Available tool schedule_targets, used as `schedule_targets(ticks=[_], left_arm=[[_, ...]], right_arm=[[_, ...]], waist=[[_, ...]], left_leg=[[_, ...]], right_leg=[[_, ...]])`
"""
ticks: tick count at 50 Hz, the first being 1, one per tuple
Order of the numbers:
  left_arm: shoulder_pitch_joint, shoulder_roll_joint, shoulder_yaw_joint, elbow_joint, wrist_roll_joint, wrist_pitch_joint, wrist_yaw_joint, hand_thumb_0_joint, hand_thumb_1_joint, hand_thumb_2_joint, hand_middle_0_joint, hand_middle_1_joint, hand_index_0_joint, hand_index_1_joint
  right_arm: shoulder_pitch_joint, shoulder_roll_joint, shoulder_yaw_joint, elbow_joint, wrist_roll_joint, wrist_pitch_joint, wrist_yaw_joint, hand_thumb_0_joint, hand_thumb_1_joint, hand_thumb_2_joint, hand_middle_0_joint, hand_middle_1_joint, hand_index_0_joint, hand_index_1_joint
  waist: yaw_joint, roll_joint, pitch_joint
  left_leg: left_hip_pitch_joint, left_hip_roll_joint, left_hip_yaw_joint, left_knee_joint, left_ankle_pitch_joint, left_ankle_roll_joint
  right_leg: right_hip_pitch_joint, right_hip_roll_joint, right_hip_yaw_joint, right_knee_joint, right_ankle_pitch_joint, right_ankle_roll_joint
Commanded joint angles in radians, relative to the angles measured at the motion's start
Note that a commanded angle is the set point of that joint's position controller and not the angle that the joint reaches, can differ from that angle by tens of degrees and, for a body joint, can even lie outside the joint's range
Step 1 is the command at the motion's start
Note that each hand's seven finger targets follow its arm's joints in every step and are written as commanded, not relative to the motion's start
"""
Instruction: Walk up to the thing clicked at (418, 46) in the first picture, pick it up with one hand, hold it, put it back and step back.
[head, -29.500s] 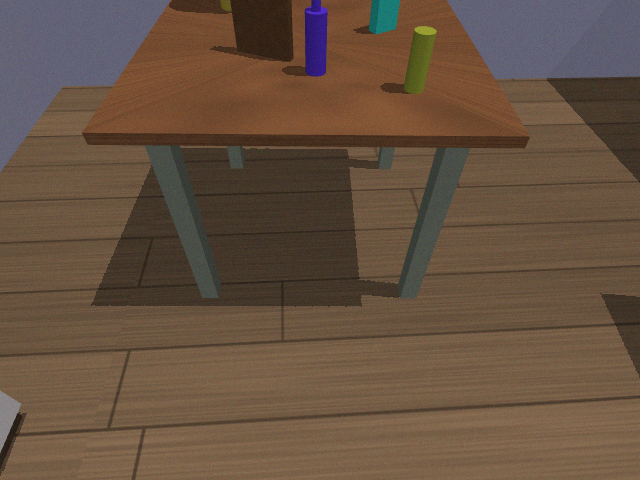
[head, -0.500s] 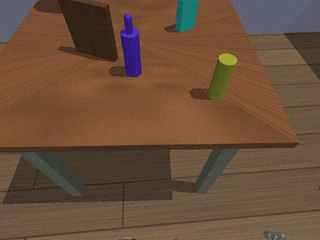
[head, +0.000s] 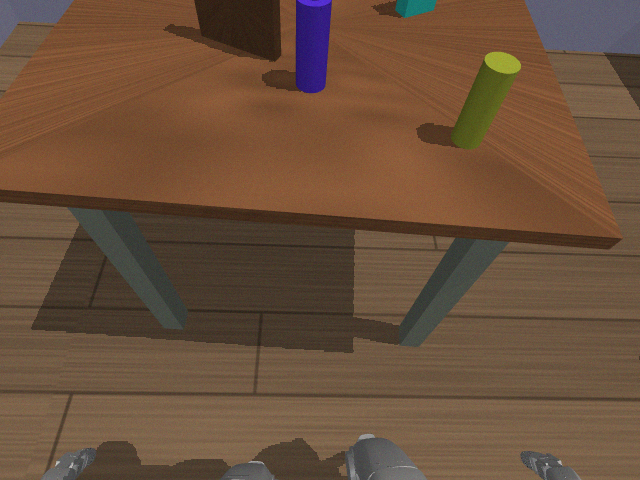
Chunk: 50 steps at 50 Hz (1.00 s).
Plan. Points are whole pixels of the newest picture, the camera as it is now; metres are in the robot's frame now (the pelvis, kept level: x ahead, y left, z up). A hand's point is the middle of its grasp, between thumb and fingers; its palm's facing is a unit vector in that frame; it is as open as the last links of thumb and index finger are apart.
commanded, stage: step back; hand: right
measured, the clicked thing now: (482, 104) +0.63 -0.24 +0.07
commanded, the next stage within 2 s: none
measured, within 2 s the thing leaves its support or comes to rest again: neither
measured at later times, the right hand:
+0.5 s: hand out of the picture -0.05 -0.28 -0.16, palm faces +0.05 +0.93 -0.37, open 7.4 cm
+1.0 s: hand out of the picture -0.18 -0.27 -0.15, palm faces +0.08 +0.92 -0.39, open 7.4 cm
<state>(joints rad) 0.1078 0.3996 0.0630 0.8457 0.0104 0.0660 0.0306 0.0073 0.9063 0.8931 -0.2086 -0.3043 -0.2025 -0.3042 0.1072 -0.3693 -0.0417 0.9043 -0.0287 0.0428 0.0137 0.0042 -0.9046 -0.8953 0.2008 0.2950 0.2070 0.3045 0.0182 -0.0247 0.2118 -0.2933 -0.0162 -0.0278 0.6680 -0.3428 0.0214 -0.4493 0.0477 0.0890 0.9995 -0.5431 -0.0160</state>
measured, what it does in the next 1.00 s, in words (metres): walks backwards: right foot, then left foot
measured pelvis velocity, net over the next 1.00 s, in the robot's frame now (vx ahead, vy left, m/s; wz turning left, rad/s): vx -0.28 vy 0.01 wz -0.12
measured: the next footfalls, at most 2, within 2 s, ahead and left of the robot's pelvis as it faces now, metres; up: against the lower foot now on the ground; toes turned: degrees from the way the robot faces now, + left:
right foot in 0.28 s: -0.06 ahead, -0.13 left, +0.00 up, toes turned -3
left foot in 0.62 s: -0.13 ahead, +0.14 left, +0.00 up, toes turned -5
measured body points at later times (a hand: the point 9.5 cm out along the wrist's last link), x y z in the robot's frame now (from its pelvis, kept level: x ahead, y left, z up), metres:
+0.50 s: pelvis -0.12 +0.00 +0.01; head -0.07 -0.03 +0.45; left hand +0.00 +0.31 -0.09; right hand -0.06 -0.33 -0.13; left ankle -0.14 +0.15 -0.65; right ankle -0.10 -0.13 -0.72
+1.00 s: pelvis -0.28 +0.01 -0.01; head -0.22 +0.00 +0.44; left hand -0.16 +0.32 -0.12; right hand -0.18 -0.32 -0.12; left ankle -0.17 +0.14 -0.72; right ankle -0.31 -0.10 -0.73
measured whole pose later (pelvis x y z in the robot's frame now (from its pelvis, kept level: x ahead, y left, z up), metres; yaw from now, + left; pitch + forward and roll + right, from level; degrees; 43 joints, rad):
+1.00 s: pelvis -0.28 +0.01 -0.01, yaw -7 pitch -3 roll -2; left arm 0.18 0.36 0.07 0.87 0.03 0.03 0.00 0.01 0.91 0.89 -0.21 -0.30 -0.20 -0.30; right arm 0.09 -0.41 -0.05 0.83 -0.01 0.06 -0.01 0.00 -0.90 -0.90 0.20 0.30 0.21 0.30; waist 0.01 0.06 0.19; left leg -0.44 0.07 -0.04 0.74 -0.29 -0.01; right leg -0.23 0.06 0.02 0.66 -0.39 -0.01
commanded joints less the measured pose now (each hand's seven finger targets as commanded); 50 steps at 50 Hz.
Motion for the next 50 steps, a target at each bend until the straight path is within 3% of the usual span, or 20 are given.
schedule_targets(ticks=[1,7,13,14,15,16,18,20,24,28,30,31,32,33,36,42,47,48,49,50], left_arm=[[0.094,0.177,0.060,-0.051,-0.013,-0.028,0.013,0.000,0.900,0.900,-0.200,-0.300,-0.200,-0.300],[0.074,0.158,0.058,-0.081,0.002,-0.047,0.000,0.000,0.900,0.900,-0.200,-0.300,-0.200,-0.300],[0.209,0.171,0.070,-0.017,0.026,-0.073,-0.004,0.000,0.900,0.900,-0.200,-0.300,-0.200,-0.300],[0.193,0.251,0.093,-0.032,0.037,-0.081,-0.004,0.000,0.900,0.900,-0.200,-0.300,-0.200,-0.300],[0.144,0.350,0.111,-0.055,0.027,-0.074,-0.010,0.000,0.900,0.900,-0.200,-0.300,-0.200,-0.300],[0.084,0.362,0.113,-0.096,0.038,-0.084,-0.006,0.000,0.900,0.900,-0.200,-0.300,-0.200,-0.300],[-0.004,0.259,0.085,-0.117,0.023,-0.082,0.001,0.000,0.900,0.900,-0.200,-0.300,-0.200,-0.300],[-0.011,0.229,0.084,-0.124,0.024,-0.073,0.003,0.000,0.900,0.900,-0.200,-0.300,-0.200,-0.300],[0.076,0.211,0.078,-0.125,0.032,-0.061,0.013,0.000,0.900,0.900,-0.200,-0.300,-0.200,-0.300],[0.042,0.231,0.075,-0.138,0.014,-0.047,0.008,0.000,0.900,0.900,-0.200,-0.300,-0.200,-0.300],[0.017,0.222,0.062,-0.151,0.006,-0.031,0.001,0.000,0.900,0.900,-0.200,-0.300,-0.200,-0.300],[0.035,0.180,0.054,-0.160,0.001,-0.027,-0.001,0.000,0.900,0.900,-0.200,-0.300,-0.200,-0.300],[-0.010,0.173,0.058,-0.168,-0.006,-0.031,0.008,0.000,0.900,0.900,-0.200,-0.300,-0.200,-0.300],[-0.072,0.200,0.076,-0.156,0.011,-0.031,0.019,0.000,0.900,0.900,-0.200,-0.300,-0.200,-0.300],[0.059,0.183,0.073,-0.092,-0.011,-0.026,0.010,0.000,0.900,0.900,-0.200,-0.300,-0.200,-0.300],[0.057,0.160,0.064,-0.099,0.007,-0.044,-0.009,0.000,0.900,0.900,-0.200,-0.300,-0.200,-0.300],[0.181,0.152,0.062,-0.029,0.021,-0.060,-0.011,0.000,0.900,0.900,-0.200,-0.300,-0.200,-0.300],[0.171,0.222,0.081,-0.034,0.035,-0.068,-0.011,0.000,0.900,0.900,-0.200,-0.300,-0.200,-0.300],[0.143,0.327,0.106,-0.047,0.027,-0.063,-0.016,0.000,0.900,0.900,-0.200,-0.300,-0.200,-0.300],[0.090,0.370,0.113,-0.078,0.034,-0.067,-0.012,0.000,0.900,0.900,-0.200,-0.300,-0.200,-0.300]], right_arm=[[-0.056,-0.262,-0.069,-0.102,0.001,-0.020,-0.038,0.000,-0.900,-0.900,0.200,0.300,0.200,0.300],[0.027,-0.242,-0.069,-0.113,0.004,-0.019,-0.040,0.000,-0.900,-0.900,0.200,0.300,0.200,0.300],[-0.033,-0.242,-0.060,-0.143,0.029,0.007,-0.027,0.000,-0.900,-0.900,0.200,0.300,0.200,0.300],[-0.023,-0.202,-0.049,-0.156,0.031,0.008,-0.023,0.000,-0.900,-0.900,0.200,0.300,0.200,0.300],[-0.076,-0.185,-0.050,-0.164,0.036,0.013,-0.031,0.000,-0.900,-0.900,0.200,0.300,0.200,0.300],[-0.074,-0.220,-0.069,-0.154,0.029,0.021,-0.038,0.000,-0.900,-0.900,0.200,0.300,0.200,0.300],[0.018,-0.229,-0.068,-0.108,0.047,0.014,-0.037,0.000,-0.900,-0.900,0.200,0.300,0.200,0.300],[0.061,-0.222,-0.056,-0.095,0.046,0.000,-0.043,0.000,-0.900,-0.900,0.200,0.300,0.200,0.300],[0.037,-0.209,-0.048,-0.118,0.028,-0.004,-0.043,0.000,-0.900,-0.900,0.200,0.300,0.200,0.300],[0.119,-0.203,-0.058,-0.090,0.011,-0.016,-0.036,0.000,-0.900,-0.900,0.200,0.300,0.200,0.300],[0.176,-0.221,-0.074,-0.061,0.000,-0.023,-0.030,0.000,-0.900,-0.900,0.200,0.300,0.200,0.300],[0.158,-0.276,-0.089,-0.077,-0.019,-0.027,-0.029,0.000,-0.900,-0.900,0.200,0.300,0.200,0.300],[0.090,-0.388,-0.104,-0.102,-0.009,-0.024,-0.017,0.000,-0.900,-0.900,0.200,0.300,0.200,0.300],[0.101,-0.398,-0.110,-0.103,-0.016,-0.030,-0.019,0.000,-0.900,-0.900,0.200,0.300,0.200,0.300],[-0.027,-0.274,-0.070,-0.119,-0.010,-0.034,-0.037,0.000,-0.900,-0.900,0.200,0.300,0.200,0.300],[0.063,-0.261,-0.075,-0.124,-0.005,-0.029,-0.042,0.000,-0.900,-0.900,0.200,0.300,0.200,0.300],[0.005,-0.270,-0.069,-0.144,0.017,0.003,-0.031,0.000,-0.900,-0.900,0.200,0.300,0.200,0.300],[0.017,-0.231,-0.057,-0.151,0.023,0.003,-0.028,0.000,-0.900,-0.900,0.200,0.300,0.200,0.300],[-0.032,-0.183,-0.048,-0.176,0.031,0.002,-0.038,0.000,-0.900,-0.900,0.200,0.300,0.200,0.300],[-0.044,-0.216,-0.064,-0.166,0.027,0.007,-0.050,0.000,-0.900,-0.900,0.200,0.300,0.200,0.300]], waist=[[0.018,0.193,-0.221],[-0.049,0.168,-0.248],[0.016,0.159,-0.303],[0.003,-0.037,-0.269],[0.049,-0.251,-0.205],[0.038,-0.209,-0.147],[-0.035,-0.044,-0.146],[-0.032,-0.087,-0.199],[0.038,-0.143,-0.222],[0.006,-0.189,-0.287],[-0.032,-0.115,-0.278],[-0.027,0.052,-0.278],[-0.042,0.286,-0.263],[-0.086,0.246,-0.233],[0.027,0.130,-0.199],[-0.035,0.198,-0.253],[0.017,0.215,-0.327],[0.003,0.086,-0.303],[0.038,-0.197,-0.240],[0.052,-0.224,-0.190]], left_leg=[[0.134,0.282,-0.208,-0.229,0.570,0.216],[0.261,0.285,-0.169,-0.172,0.621,0.246],[0.024,0.220,-0.107,-0.042,0.280,0.116],[-0.178,0.109,-0.062,0.085,0.079,0.046],[-0.199,-0.058,-0.022,0.345,-0.258,-0.007],[-0.168,-0.033,-0.168,0.546,-0.294,-0.016],[-0.182,-0.081,-0.207,0.619,-0.164,-0.018],[-0.177,-0.095,-0.155,0.600,-0.147,-0.036],[-0.225,-0.046,-0.102,0.312,-0.191,-0.051],[-0.057,-0.005,0.000,-0.032,-0.104,-0.021],[0.101,0.001,-0.002,-0.231,0.119,0.004],[0.141,0.171,-0.248,-0.283,0.207,0.062],[0.060,0.375,-0.483,-0.340,0.345,0.222],[-0.046,0.427,-0.571,-0.359,0.384,0.303],[0.031,0.287,-0.258,-0.262,0.453,0.209],[0.232,0.293,-0.219,-0.165,0.569,0.240],[0.091,0.215,-0.131,-0.051,0.392,0.128],[-0.095,0.134,-0.118,0.028,0.229,0.065],[-0.232,-0.063,-0.052,0.225,-0.141,0.000],[-0.180,-0.051,-0.135,0.461,-0.290,-0.020]], right_leg=[[-0.074,0.046,0.088,0.286,0.008,-0.004],[-0.031,0.005,0.012,-0.021,0.009,0.050],[0.328,-0.041,-0.062,-0.592,0.375,-0.008],[0.371,-0.198,0.214,-0.620,0.362,-0.070],[0.157,-0.427,0.458,-0.708,0.420,-0.261],[0.031,-0.490,0.536,-0.714,0.481,-0.316],[0.087,-0.325,0.244,-0.593,0.643,-0.223],[0.164,-0.277,0.133,-0.542,0.693,-0.192],[0.374,-0.282,0.136,-0.505,0.728,-0.193],[0.353,-0.293,0.138,-0.424,0.751,-0.174],[0.194,-0.228,0.096,-0.355,0.576,-0.101],[0.065,-0.127,0.060,-0.230,0.370,-0.047],[-0.013,0.056,-0.050,-0.026,-0.059,-0.002],[0.021,0.059,0.098,0.165,-0.147,0.001],[-0.059,0.057,0.109,0.299,0.019,-0.006],[-0.006,-0.007,0.013,-0.074,0.007,0.045],[0.291,-0.024,-0.084,-0.603,0.330,-0.007],[0.362,-0.120,0.107,-0.582,0.350,-0.045],[0.251,-0.347,0.384,-0.656,0.411,-0.196],[0.063,-0.481,0.522,-0.688,0.462,-0.308]])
